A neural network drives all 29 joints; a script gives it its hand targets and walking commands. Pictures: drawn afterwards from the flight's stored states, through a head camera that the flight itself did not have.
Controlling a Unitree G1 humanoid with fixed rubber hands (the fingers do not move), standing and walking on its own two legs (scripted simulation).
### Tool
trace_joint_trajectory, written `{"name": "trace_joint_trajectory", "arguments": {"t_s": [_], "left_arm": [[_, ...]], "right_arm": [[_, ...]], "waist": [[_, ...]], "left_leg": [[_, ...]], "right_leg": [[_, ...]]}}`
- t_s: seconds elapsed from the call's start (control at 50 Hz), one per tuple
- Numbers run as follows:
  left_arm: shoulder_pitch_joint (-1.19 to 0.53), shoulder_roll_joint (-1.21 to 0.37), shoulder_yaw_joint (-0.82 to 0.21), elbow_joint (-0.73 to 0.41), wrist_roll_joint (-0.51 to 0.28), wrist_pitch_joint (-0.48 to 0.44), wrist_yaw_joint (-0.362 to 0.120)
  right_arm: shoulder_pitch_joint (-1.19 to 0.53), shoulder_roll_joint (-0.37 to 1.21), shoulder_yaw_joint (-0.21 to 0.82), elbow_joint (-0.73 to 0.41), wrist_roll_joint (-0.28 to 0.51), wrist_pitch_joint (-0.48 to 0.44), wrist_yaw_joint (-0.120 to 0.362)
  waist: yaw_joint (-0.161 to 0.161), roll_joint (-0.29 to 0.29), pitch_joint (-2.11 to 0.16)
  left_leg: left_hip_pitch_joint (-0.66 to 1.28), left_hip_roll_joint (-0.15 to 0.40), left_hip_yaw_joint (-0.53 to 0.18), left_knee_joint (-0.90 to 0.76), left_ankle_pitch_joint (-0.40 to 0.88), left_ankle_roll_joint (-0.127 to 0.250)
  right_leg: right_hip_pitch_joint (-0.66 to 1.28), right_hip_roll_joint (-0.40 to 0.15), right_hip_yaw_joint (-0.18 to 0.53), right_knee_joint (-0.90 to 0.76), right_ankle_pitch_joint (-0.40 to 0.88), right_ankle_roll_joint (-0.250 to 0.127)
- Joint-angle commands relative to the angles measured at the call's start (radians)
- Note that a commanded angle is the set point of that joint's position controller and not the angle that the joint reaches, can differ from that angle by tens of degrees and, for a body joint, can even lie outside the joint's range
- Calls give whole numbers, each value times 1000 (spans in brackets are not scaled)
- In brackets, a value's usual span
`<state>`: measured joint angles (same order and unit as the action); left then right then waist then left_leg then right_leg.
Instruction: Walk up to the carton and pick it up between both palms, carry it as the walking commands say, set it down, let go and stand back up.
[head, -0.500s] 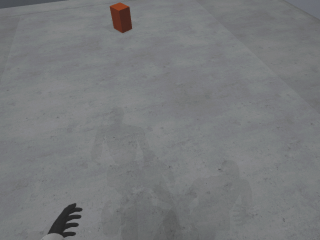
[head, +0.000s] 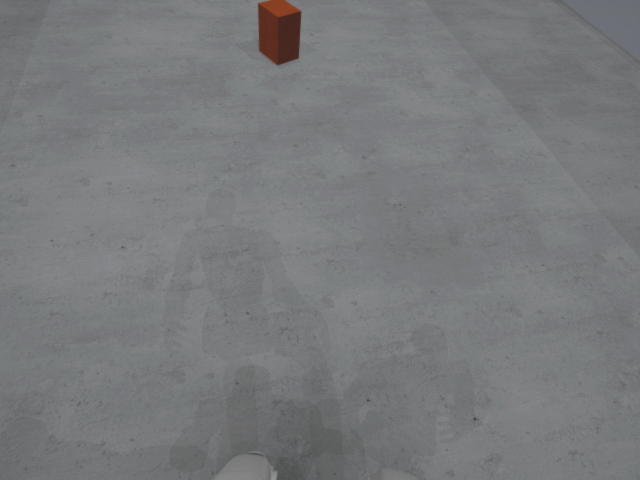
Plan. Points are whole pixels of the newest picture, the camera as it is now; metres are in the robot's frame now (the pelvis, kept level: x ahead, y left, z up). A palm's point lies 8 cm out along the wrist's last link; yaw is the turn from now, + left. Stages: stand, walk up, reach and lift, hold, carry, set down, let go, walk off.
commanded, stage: walk up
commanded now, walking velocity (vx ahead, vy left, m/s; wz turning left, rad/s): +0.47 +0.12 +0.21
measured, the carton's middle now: (279, 32) +2.38 +0.23 -0.62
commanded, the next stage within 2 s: none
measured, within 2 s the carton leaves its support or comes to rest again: neither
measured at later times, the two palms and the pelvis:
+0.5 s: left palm (124, 390) +0.23 +0.27 -0.11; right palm (474, 404) +0.24 -0.24 -0.13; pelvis +0.19 +0.01 +0.00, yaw +4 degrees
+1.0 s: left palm (121, 217) +0.52 +0.36 -0.10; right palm (398, 284) +0.43 -0.14 -0.11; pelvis +0.40 +0.11 +0.02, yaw +5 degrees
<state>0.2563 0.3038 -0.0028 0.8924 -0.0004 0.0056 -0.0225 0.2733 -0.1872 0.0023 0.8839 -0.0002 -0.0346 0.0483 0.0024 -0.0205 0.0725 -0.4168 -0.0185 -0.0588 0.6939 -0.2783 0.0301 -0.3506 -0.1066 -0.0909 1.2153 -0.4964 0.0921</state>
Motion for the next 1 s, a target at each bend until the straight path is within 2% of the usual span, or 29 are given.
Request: {"name": "trace_joint_trajectory", "arguments": {"t_s": [0.0,0.04,0.08,0.12,0.14,0.2,0.28,0.32,0.34,0.36,0.38,0.4,0.42,0.46,0.52,0.54,0.56,0.58,0.6,0.64,0.66,0.68,0.7,0.72,0.76,0.8,0.88,0.9,0.98], "left_arm": [[-23,72,51,-63,38,-19,1],[-99,42,49,-102,28,-8,2],[-168,13,48,-121,38,-2,-5],[-229,24,51,-146,32,-7,-9],[-197,-5,42,-149,23,-6,-9],[-286,3,36,-176,20,-18,-12],[-194,-10,39,-149,-1,-44,8],[15,60,70,-93,1,-49,38],[172,148,84,-37,21,-66,45],[350,233,117,0,36,-67,59],[343,249,114,16,41,-58,56],[286,216,94,-5,47,-57,57],[209,186,104,-22,54,-55,56],[125,151,106,-27,49,-51,46],[163,111,85,-19,34,-63,37],[106,101,79,-19,27,-65,26],[127,143,81,-23,28,-59,33],[64,160,85,-19,30,-70,23],[88,151,85,-16,26,-65,19],[63,164,84,-15,20,-60,16],[64,117,81,-25,26,-60,11],[59,58,68,-65,25,-55,6],[16,40,70,-117,13,-56,12],[-50,29,49,-98,24,-53,14],[-82,27,43,-117,26,-54,-1],[-31,40,41,-92,20,-51,-7],[-72,2,35,-125,19,-40,-11],[-74,27,34,-101,28,-24,-6],[-99,-12,26,-100,22,-38,-13]], "right_arm": [[173,-185,-64,21,-27,-36,-57],[199,-176,-58,25,-28,-34,-52],[325,-189,-62,35,-32,-37,-63],[281,-194,-51,16,-39,-35,-61],[279,-195,-56,0,-38,-37,-62],[348,-212,-61,20,-47,-35,-70],[261,-195,-49,19,-34,-25,-60],[192,-184,-49,-22,-21,-21,-49],[150,-187,-48,-40,-6,-36,-48],[86,-140,-35,-105,-15,-43,-44],[27,-145,-47,-141,-18,-36,-41],[-4,-154,-48,-125,-36,-25,-35],[-10,-148,-39,-147,-41,-19,-23],[-62,-115,-25,-152,-47,-3,5],[-115,-110,-17,-124,-43,12,25],[-111,-92,-14,-116,-40,9,38],[-135,-91,-6,-119,-34,12,40],[-131,-106,-11,-116,-27,9,40],[-108,-87,-5,-77,-29,5,39],[43,-145,-35,-11,-32,-5,33],[183,-195,-56,37,-34,-21,10],[368,-317,-89,92,-41,-26,-11],[426,-358,-105,122,-38,-24,-29],[373,-313,-100,124,-31,-30,-40],[269,-313,-92,82,-33,-37,-41],[171,-237,-76,49,-26,-41,-57],[168,-209,-63,15,-23,-31,-54],[178,-248,-76,-7,-33,-31,-54],[169,-249,-77,-7,-28,-28,-55]], "waist": [[-18,287,-99],[-45,213,-101],[-79,168,-152],[-86,147,-81],[-83,231,-129],[-138,237,-98],[-75,195,-162],[30,139,-326],[130,-28,-378],[195,-247,-426],[167,-229,-345],[122,-99,-286],[94,-93,-206],[50,-211,-40],[57,-137,56],[34,-160,62],[44,-228,37],[17,-273,9],[22,-259,33],[-62,-185,-61],[-116,-26,-154],[-179,261,-247],[-188,422,-277],[-178,345,-171],[-126,168,-35],[-67,202,-80],[-61,222,-72],[-80,145,-30],[-53,169,-102]], "left_leg": [[144,157,-344,-383,310,130],[191,170,-409,-396,282,153],[359,221,-467,-399,298,115],[309,200,-428,-405,274,144],[348,155,-366,-387,285,131],[441,175,-407,-389,392,126],[351,137,-303,-318,503,110],[170,53,-181,-51,611,52],[-35,22,-133,113,290,19],[-337,-67,-89,277,-246,-5],[-469,25,-45,450,-297,-31],[-489,39,-47,517,-236,-37],[-491,104,-86,516,-200,-27],[-486,113,-37,503,-180,-36],[-364,106,47,205,-98,-48],[-228,105,59,78,-43,-49],[-185,42,112,11,-87,-43],[-96,72,103,-53,32,-34],[-65,33,169,-98,35,-31],[199,-4,186,-141,44,-21],[403,-14,142,-113,22,25],[571,227,-214,-200,92,106],[655,346,-526,-356,169,214],[534,367,-590,-381,145,228],[398,357,-519,-389,204,168],[338,275,-377,-358,274,135],[223,288,-331,-413,140,133],[219,324,-389,-447,151,139],[330,304,-300,-399,254,108]], "right_leg": [[-129,-2,17,-87,106,-57],[-136,20,25,-190,48,-46],[-228,43,49,-207,46,-41],[-212,31,59,-284,64,-37],[-228,56,24,-312,79,-32],[-255,77,29,-415,78,-32],[-12,87,-13,-658,139,-31],[396,22,-7,-825,353,-60],[632,-147,125,-833,444,-96],[855,-402,410,-808,671,-152],[809,-466,477,-774,685,-228],[731,-458,474,-788,702,-230],[646,-415,407,-816,551,-270],[506,-324,300,-910,426,-218],[355,-275,154,-951,603,-168],[246,-226,41,-967,574,-141],[295,-196,29,-934,615,-131],[220,-214,30,-951,552,-120],[217,-189,-6,-908,551,-109],[131,-128,-88,-664,521,-86],[32,-85,-100,-438,546,-68],[-160,11,-96,-142,225,-27],[-356,99,-48,46,-197,-42],[-373,18,60,36,-188,-76],[-387,-21,97,-2,-97,-81],[-288,-30,82,-124,-14,-71],[-170,22,73,-411,-35,-73],[-169,31,45,-431,12,-54],[-64,68,-4,-671,169,-44]]}}
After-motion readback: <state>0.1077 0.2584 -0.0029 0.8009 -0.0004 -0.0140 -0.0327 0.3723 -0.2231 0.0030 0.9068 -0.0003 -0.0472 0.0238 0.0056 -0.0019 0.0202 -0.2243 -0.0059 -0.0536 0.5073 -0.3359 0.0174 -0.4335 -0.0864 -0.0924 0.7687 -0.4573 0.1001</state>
